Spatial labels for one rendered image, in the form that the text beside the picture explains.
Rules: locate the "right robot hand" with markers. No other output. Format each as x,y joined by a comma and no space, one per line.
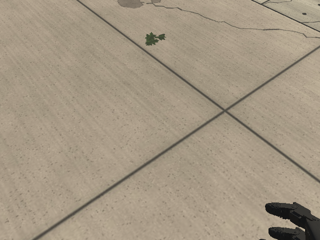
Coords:
297,214

